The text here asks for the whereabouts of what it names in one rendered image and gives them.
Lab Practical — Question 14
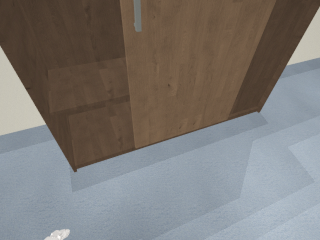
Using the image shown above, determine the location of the left robot hand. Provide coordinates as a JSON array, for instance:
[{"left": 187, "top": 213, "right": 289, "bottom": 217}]
[{"left": 44, "top": 229, "right": 70, "bottom": 240}]

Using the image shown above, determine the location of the wardrobe door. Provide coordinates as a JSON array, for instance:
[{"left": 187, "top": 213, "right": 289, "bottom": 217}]
[
  {"left": 120, "top": 0, "right": 276, "bottom": 149},
  {"left": 229, "top": 0, "right": 311, "bottom": 115}
]

